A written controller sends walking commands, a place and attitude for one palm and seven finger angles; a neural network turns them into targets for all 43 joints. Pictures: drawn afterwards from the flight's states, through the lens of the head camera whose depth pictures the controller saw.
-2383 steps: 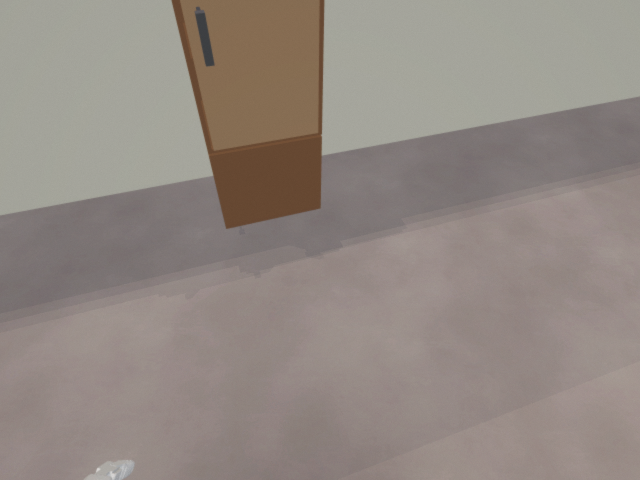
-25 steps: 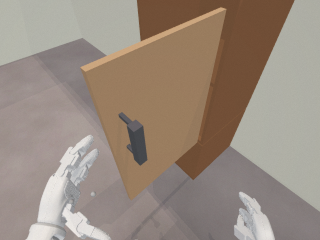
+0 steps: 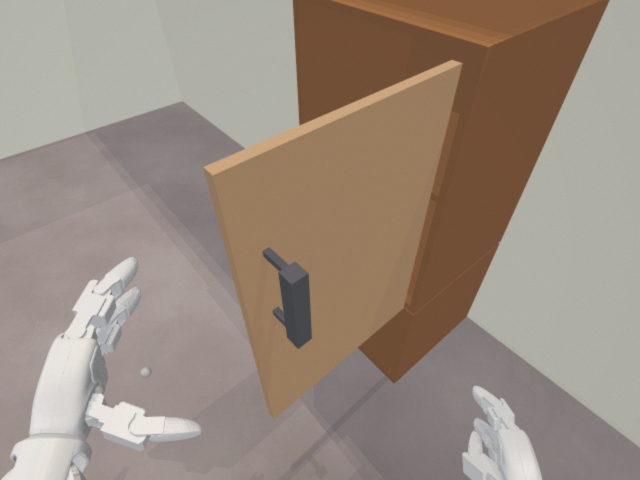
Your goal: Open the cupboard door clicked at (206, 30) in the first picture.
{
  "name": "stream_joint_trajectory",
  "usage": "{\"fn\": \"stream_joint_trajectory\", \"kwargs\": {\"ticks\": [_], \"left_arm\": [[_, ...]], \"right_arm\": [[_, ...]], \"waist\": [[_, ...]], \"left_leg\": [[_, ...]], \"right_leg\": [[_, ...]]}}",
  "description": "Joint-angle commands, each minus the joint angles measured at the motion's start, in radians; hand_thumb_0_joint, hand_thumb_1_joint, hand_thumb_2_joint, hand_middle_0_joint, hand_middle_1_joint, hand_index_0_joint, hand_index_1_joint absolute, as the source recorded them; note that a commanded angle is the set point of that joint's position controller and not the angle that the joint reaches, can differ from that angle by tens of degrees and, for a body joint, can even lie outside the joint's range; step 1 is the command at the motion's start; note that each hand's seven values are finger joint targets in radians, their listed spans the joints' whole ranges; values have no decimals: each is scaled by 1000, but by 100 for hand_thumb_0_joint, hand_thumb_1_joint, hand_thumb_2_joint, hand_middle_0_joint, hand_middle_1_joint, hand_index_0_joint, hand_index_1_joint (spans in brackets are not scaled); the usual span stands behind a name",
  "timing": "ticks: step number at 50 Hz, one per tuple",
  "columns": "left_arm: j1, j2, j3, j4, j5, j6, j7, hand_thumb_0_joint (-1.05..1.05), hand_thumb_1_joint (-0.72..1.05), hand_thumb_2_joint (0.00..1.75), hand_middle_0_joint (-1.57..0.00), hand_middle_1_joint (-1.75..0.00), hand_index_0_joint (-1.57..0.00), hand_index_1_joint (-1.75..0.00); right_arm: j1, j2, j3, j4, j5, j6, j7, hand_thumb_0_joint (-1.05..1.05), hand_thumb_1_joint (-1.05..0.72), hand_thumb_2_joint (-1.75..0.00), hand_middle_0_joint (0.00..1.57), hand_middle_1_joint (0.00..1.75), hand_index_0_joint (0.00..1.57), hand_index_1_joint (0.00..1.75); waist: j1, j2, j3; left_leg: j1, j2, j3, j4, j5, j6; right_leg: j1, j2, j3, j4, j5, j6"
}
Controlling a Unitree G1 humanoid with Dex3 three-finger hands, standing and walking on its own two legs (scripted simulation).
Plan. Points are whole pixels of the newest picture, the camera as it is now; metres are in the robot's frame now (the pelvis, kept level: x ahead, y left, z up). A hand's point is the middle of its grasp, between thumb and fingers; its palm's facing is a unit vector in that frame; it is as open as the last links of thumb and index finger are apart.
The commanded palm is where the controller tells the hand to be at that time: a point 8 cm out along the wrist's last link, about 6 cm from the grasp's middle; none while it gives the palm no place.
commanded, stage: draw the hand back to the body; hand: left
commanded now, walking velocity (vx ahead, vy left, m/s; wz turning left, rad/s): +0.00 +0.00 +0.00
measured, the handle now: (286, 298) +0.32 +0.08 +0.07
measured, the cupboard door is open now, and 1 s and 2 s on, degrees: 91 91 91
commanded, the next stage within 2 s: step back with the hand held close in 0.94 s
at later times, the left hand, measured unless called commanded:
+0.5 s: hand (90, 310) +0.22 +0.25 +0.18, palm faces +0.41 -0.82 -0.40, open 9.8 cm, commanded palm +0.17 +0.29 +0.19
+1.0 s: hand (81, 308) +0.22 +0.25 +0.18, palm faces +0.44 -0.81 -0.39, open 7.4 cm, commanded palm +0.17 +0.29 +0.19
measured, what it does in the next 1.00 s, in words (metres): stands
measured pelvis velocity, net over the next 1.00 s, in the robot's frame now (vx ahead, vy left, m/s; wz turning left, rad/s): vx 0.02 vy -0.01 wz -0.03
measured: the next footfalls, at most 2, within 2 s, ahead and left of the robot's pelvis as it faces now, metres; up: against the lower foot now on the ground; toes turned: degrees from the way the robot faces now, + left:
none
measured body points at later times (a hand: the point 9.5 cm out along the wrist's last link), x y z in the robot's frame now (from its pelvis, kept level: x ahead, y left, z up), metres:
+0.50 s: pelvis +0.02 +0.00 +0.03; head +0.01 -0.02 +0.48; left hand +0.19 +0.29 +0.20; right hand +0.21 -0.22 -0.05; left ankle +0.00 +0.12 -0.71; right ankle +0.00 -0.13 -0.71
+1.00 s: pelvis +0.02 -0.01 +0.03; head +0.00 -0.03 +0.48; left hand +0.19 +0.29 +0.21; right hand +0.20 -0.23 -0.06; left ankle +0.00 +0.12 -0.71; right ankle +0.00 -0.13 -0.71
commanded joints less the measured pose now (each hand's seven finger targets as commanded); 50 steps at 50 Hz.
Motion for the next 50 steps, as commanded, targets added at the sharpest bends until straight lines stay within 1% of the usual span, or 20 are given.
{"fn": "stream_joint_trajectory", "kwargs": {"ticks": [1,4,7,12,13,14,17,19,21,22,26,27,28,32,36,37,41,44,47,50], "left_arm": [[-56,128,79,-210,60,-61,98,0,-5,50,-17,-30,-17,-30],[-63,154,112,-215,72,-70,121,0,6,54,-17,-30,-17,-30],[-85,181,148,-203,78,-74,134,0,17,58,-17,-30,-17,-30],[-90,186,183,-177,79,-82,140,0,34,66,-18,-30,-18,-30],[-80,173,181,-164,78,-81,138,0,37,68,-18,-30,-18,-30],[-89,180,190,-174,78,-83,138,0,41,69,-18,-30,-18,-30],[-106,201,221,-157,78,-84,138,0,51,74,-19,-30,-19,-30],[-119,205,237,-162,74,-86,136,0,58,76,-19,-30,-19,-30],[-134,217,260,-154,72,-86,135,0,65,80,-19,-30,-19,-30],[-135,228,276,-136,70,-84,135,0,69,81,-19,-30,-19,-30],[-173,248,314,-152,64,-87,134,0,83,87,-20,-30,-20,-30],[-176,257,327,-137,63,-85,134,0,87,88,-20,-30,-20,-30],[-188,255,328,-134,59,-86,133,0,90,90,-20,-30,-20,-30],[-170,198,272,-85,59,-77,119,0,90,90,-20,-30,-20,-30],[-186,227,291,-116,59,-82,121,0,90,90,-20,-30,-20,-30],[-183,238,299,-104,59,-79,122,0,90,90,-20,-30,-20,-30],[-186,252,314,-144,61,-88,127,0,90,90,-20,-30,-20,-30],[-192,249,308,-143,62,-87,129,0,90,90,-20,-30,-20,-30],[-179,239,305,-109,61,-86,126,0,90,90,-20,-30,-20,-30],[-192,221,289,-97,58,-87,121,0,90,90,-20,-30,-20,-30]], "right_arm": [[-113,-96,-37,-143,-13,-45,-12,0,-90,-90,20,30,20,30],[-124,-96,-37,-126,-20,-43,-14,0,-90,-90,20,30,20,30],[-142,-97,-39,-108,-22,-39,-16,0,-90,-90,20,30,20,30],[-157,-101,-46,-76,-25,-34,-11,0,-90,-90,20,30,20,30],[-158,-98,-46,-71,-24,-30,-8,0,-90,-90,20,30,20,30],[-156,-102,-49,-68,-26,-28,-5,0,-90,-90,20,30,20,30],[-168,-105,-55,-56,-28,-20,0,0,-90,-90,20,30,20,30],[-166,-105,-57,-54,-29,-12,3,0,-90,-90,20,30,20,30],[-169,-105,-62,-49,-28,-4,4,0,-90,-90,20,30,20,30],[-175,-105,-61,-45,-30,0,4,0,-90,-90,20,30,20,30],[-177,-103,-67,-42,-29,14,8,0,-90,-90,20,30,20,30],[-180,-103,-67,-37,-31,17,7,0,-90,-90,20,30,20,30],[-179,-101,-67,-37,-31,20,8,0,-90,-90,20,30,20,30],[-184,-107,-74,-35,-28,32,16,0,-90,-90,20,30,20,30],[-189,-110,-79,-39,-31,39,18,0,-90,-90,20,30,20,30],[-196,-110,-77,-38,-32,40,16,0,-90,-90,20,30,20,30],[-197,-102,-75,-37,-32,33,14,0,-90,-90,20,30,20,30],[-200,-99,-73,-32,-31,28,12,0,-90,-90,20,30,20,30],[-199,-101,-77,-27,-31,28,12,0,-90,-90,20,30,20,30],[-200,-102,-78,-24,-29,30,14,0,-90,-90,20,30,20,30]], "waist": [[-1,-12,13],[6,7,-10],[10,-17,2],[16,-10,-1],[16,1,20],[17,16,-3],[23,-10,3],[22,3,3],[24,-13,1],[28,-8,16],[28,9,-14],[31,23,-1],[27,5,1],[22,-2,32],[25,-21,-8],[29,-18,9],[31,17,-22],[27,42,7],[27,-12,23],[21,3,49]], "left_leg": [[64,-8,-2,-221,146,10],[115,-8,5,-260,188,11],[148,-4,9,-292,218,10],[199,-2,18,-333,301,9],[205,1,18,-342,325,8],[221,2,21,-349,352,8],[241,4,24,-362,394,7],[255,5,27,-373,420,7],[271,6,32,-376,451,8],[267,5,32,-380,448,7],[303,4,43,-383,492,9],[300,3,44,-384,501,9],[303,4,45,-386,503,9],[304,5,50,-399,467,13],[319,1,48,-405,454,18],[314,1,49,-405,446,17],[325,-5,49,-407,452,15],[322,-5,50,-410,433,13],[316,-4,51,-412,425,15],[315,-1,52,-422,386,16]], "right_leg": [[56,3,19,-197,102,-27],[115,-1,19,-223,141,-28],[153,1,20,-260,166,-28],[217,2,20,-291,243,-28],[216,3,19,-292,259,-26],[233,2,19,-294,282,-26],[257,6,19,-312,314,-26],[268,6,21,-317,337,-25],[276,8,22,-324,363,-23],[284,7,24,-334,369,-25],[301,8,28,-342,409,-22],[307,6,31,-350,422,-25],[308,5,29,-350,431,-21],[295,9,29,-373,396,-19],[312,10,32,-375,396,-16],[310,10,34,-381,392,-18],[322,9,36,-380,400,-19],[305,10,36,-389,382,-20],[304,13,35,-398,378,-19],[279,14,35,-408,330,-16]]}}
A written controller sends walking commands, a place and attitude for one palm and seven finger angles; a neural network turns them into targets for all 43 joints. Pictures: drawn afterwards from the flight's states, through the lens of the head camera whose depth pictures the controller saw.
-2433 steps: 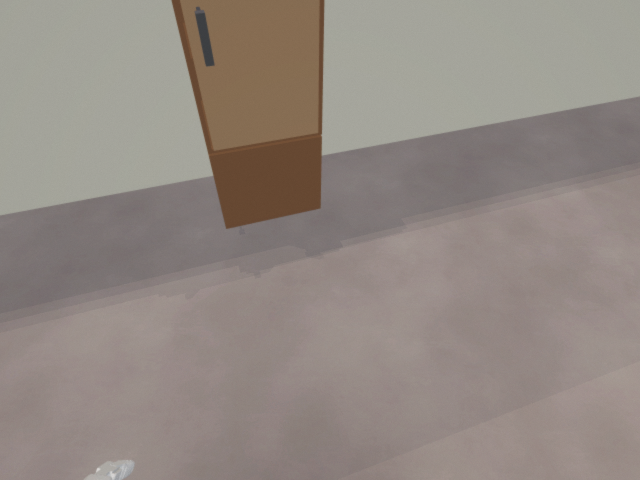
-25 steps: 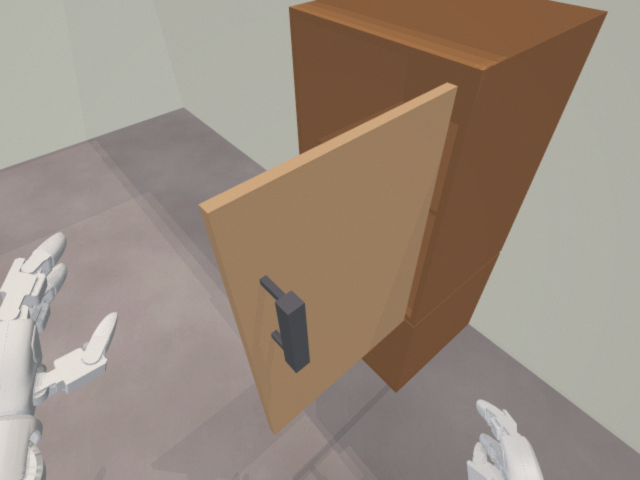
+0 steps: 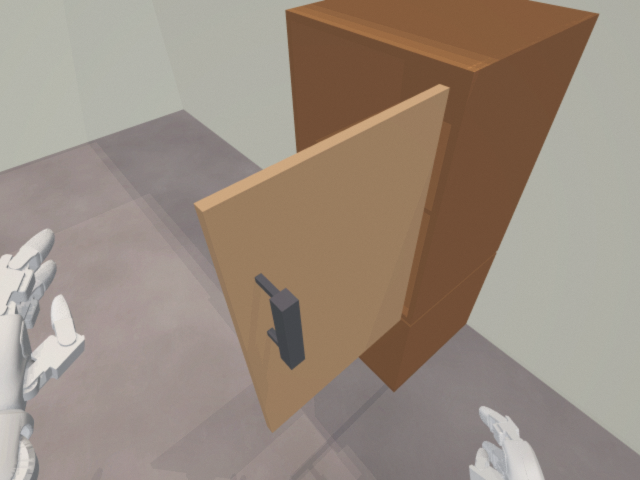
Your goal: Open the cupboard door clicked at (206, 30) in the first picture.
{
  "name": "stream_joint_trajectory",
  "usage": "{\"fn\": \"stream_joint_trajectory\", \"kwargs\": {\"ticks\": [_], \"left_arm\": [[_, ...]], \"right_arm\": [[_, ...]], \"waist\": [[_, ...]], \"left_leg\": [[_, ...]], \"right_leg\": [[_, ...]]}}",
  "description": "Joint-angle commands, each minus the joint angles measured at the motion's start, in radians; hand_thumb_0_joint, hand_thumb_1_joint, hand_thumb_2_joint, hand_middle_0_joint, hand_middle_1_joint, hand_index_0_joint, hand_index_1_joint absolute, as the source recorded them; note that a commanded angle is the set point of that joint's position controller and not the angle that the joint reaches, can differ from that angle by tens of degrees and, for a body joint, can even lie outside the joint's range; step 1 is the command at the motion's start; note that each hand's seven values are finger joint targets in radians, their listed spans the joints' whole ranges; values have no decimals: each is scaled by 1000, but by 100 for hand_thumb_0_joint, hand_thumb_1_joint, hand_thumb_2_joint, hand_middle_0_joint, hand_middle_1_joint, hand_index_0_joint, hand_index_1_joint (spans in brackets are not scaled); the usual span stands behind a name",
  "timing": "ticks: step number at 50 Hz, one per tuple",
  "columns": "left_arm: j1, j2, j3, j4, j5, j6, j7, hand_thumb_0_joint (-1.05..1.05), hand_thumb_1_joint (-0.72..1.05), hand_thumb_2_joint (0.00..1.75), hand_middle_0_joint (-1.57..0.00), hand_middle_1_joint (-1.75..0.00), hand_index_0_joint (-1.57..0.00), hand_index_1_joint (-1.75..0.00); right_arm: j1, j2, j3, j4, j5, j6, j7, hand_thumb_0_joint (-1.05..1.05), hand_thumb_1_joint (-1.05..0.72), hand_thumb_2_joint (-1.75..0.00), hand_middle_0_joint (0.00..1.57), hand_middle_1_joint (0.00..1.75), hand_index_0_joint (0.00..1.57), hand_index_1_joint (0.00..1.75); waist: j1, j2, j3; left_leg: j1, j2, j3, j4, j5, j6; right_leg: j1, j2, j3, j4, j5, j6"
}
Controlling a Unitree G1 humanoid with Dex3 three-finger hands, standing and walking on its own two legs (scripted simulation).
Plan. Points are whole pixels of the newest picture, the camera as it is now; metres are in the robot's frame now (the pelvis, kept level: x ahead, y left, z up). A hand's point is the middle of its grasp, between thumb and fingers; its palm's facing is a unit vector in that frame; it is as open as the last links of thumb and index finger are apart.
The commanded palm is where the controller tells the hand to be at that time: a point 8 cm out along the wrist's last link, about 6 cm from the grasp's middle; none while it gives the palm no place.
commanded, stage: step back with the hand held close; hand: left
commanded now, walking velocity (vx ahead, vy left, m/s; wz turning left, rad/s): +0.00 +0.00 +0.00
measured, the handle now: (278, 321) +0.30 +0.10 +0.04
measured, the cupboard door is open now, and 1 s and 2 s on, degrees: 91 91 91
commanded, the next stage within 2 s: stop stepping back and stand still in 1.10 s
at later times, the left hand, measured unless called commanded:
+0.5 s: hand (42, 377) +0.15 +0.28 +0.15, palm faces +0.34 -0.78 -0.53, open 7.4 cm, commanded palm +0.09 +0.32 +0.17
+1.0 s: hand out of the picture +0.06 +0.29 +0.17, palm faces +0.47 -0.74 -0.48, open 7.4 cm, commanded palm -0.02 +0.32 +0.17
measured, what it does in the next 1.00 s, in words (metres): walks backwards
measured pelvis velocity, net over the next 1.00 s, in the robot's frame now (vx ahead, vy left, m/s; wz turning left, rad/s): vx -0.15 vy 0.02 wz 0.02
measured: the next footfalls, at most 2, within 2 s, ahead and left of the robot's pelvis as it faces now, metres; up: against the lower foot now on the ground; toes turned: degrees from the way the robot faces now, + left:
right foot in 1.12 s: -0.21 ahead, -0.10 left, +0.00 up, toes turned -3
left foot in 1.32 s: -0.14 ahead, +0.08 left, +0.00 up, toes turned +1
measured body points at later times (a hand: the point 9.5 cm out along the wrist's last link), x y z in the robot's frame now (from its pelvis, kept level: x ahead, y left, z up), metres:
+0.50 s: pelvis -0.06 +0.02 -0.01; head -0.03 +0.02 +0.44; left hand +0.13 +0.32 +0.18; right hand +0.12 -0.23 -0.08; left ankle -0.02 +0.12 -0.74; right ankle -0.01 -0.12 -0.74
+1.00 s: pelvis -0.15 +0.02 -0.02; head -0.13 +0.04 +0.43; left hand +0.03 +0.32 +0.20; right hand +0.01 -0.21 -0.10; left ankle -0.02 +0.12 -0.74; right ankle -0.16 -0.11 -0.69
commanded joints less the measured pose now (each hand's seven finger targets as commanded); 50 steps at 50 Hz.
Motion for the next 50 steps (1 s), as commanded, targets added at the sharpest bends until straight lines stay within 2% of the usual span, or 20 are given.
{"fn": "stream_joint_trajectory", "kwargs": {"ticks": [1,3,4,6,9,12,14,19,23,29,32,35,37,39,41,42,43,44,47,50], "left_arm": [[-90,181,110,-173,3,-65,18,0,90,90,-20,-30,-20,-30],[-186,213,118,-268,3,-79,20,0,90,90,-20,-30,-20,-30],[-222,328,242,-264,5,-117,27,0,90,90,-20,-30,-20,-30],[-57,229,161,-173,11,-112,10,0,90,90,-20,-30,-20,-30],[-3,217,154,-216,13,-127,10,0,90,90,-20,-30,-20,-30],[60,232,173,-252,10,-131,17,0,90,90,-20,-30,-20,-30],[92,252,200,-275,8,-131,22,0,90,90,-20,-30,-20,-30],[127,272,229,-316,7,-136,34,0,90,90,-20,-30,-20,-30],[116,263,223,-330,13,-147,41,0,90,90,-20,-30,-20,-30],[68,237,217,-310,42,-172,51,0,90,90,-20,-30,-20,-30],[33,248,230,-320,56,-188,55,0,90,90,-20,-30,-20,-30],[8,244,218,-335,56,-199,59,0,90,90,-20,-30,-20,-30],[-12,266,216,-361,49,-205,69,0,90,90,-20,-30,-20,-30],[-8,267,207,-365,40,-205,80,0,90,90,-20,-30,-20,-30],[-16,273,214,-386,36,-207,85,0,90,90,-20,-30,-20,-30],[-3,276,227,-383,35,-211,87,0,90,90,-20,-30,-20,-30],[17,263,243,-394,37,-214,88,0,90,90,-20,-30,-20,-30],[-6,276,266,-405,51,-212,91,0,90,90,-20,-30,-20,-30],[44,291,278,-351,34,-217,90,0,90,90,-20,-30,-20,-30],[134,240,232,-330,8,-195,85,0,90,90,-20,-30,-20,-30]], "right_arm": [[-134,-100,-33,-160,-1,-61,-9,0,-90,-90,20,30,20,30],[-149,-103,-32,-169,1,-67,-8,0,-90,-90,20,30,20,30],[-130,-119,-25,-201,13,-47,-11,0,-90,-90,20,30,20,30],[-133,-111,-34,-192,6,-18,-7,0,-90,-90,20,30,20,30],[-125,-121,-43,-210,3,5,-8,0,-90,-90,20,30,20,30],[-122,-125,-51,-230,6,20,-12,0,-90,-90,20,30,20,30],[-116,-121,-57,-247,9,32,-13,0,-90,-90,20,30,20,30],[-117,-119,-66,-270,16,46,-17,0,-90,-90,20,30,20,30],[-113,-125,-66,-275,17,37,-18,0,-90,-90,20,30,20,30],[-92,-143,-67,-278,18,7,-15,0,-90,-90,20,30,20,30],[-84,-147,-71,-276,14,-8,-16,0,-90,-90,20,30,20,30],[-60,-138,-70,-266,12,-23,-12,0,-90,-90,20,30,20,30],[-41,-132,-67,-238,9,-26,-10,0,-90,-90,20,30,20,30],[-34,-114,-55,-215,3,-26,-10,0,-90,-90,20,30,20,30],[-38,-129,-53,-220,2,-26,-16,0,-90,-90,20,30,20,30],[-51,-138,-55,-227,-1,-31,-25,0,-90,-90,20,30,20,30],[-68,-147,-55,-240,-4,-39,-28,0,-90,-90,20,30,20,30],[-70,-134,-61,-242,-10,-49,-26,0,-90,-90,20,30,20,30],[-66,-113,-81,-210,2,-72,-6,0,-90,-90,20,30,20,30],[-74,-101,-74,-190,5,-81,16,0,-90,-90,20,30,20,30]], "waist": [[0,-18,-44],[-1,-2,-68],[-47,-35,23],[-48,-97,-3],[-52,-13,-94],[-49,17,-179],[-49,-34,-220],[-48,-28,-218],[-49,27,-169],[-59,59,-72],[-61,34,-63],[-71,-61,-57],[-78,-118,-67],[-86,-150,-83],[-89,-42,-70],[-85,72,-63],[-76,239,-80],[-69,301,-101],[-64,78,-161],[-64,167,-145]], "left_leg": [[-11,-10,15,-52,227,27],[-4,-14,9,-53,207,28],[-84,-1,-3,-17,134,44],[-68,-5,-6,19,144,44],[-76,7,1,15,232,33],[-73,23,-6,13,353,29],[-80,35,-8,21,400,27],[-148,48,-22,14,373,28],[-250,69,-45,-26,237,44],[-562,102,-97,-110,-289,92],[-627,99,-111,-90,-385,102],[-521,42,-72,57,-373,77],[-303,-19,-25,250,-267,35],[-169,-28,-17,304,-191,20],[-225,19,-96,155,-256,37],[-324,83,-190,9,-351,64],[-537,211,-362,-210,-530,114],[-675,312,-488,-344,-604,172],[-429,274,-335,-190,-265,169],[-381,204,-225,-224,-243,122]], "right_leg": [[-25,-2,6,-60,173,-6],[-18,-4,13,-65,152,-7],[-148,-42,99,-119,185,-7],[-164,-70,105,-122,225,-10],[-116,-78,78,-57,317,-8],[-72,-68,52,3,383,-1],[-56,-62,48,39,426,5],[-65,-53,47,90,400,10],[-72,-37,50,126,281,17],[-1,-18,67,203,72,20],[-1,-19,84,199,-13,20],[-175,-74,164,66,-189,-9],[-427,-152,223,-65,-327,-55],[-546,-186,182,-76,-335,-66],[-519,-122,114,27,-330,-30],[-447,-61,73,149,-311,-1],[-252,29,24,414,-224,28],[-128,83,25,719,-199,36],[-269,58,84,763,-255,15],[-214,67,-9,529,-296,-1]]}}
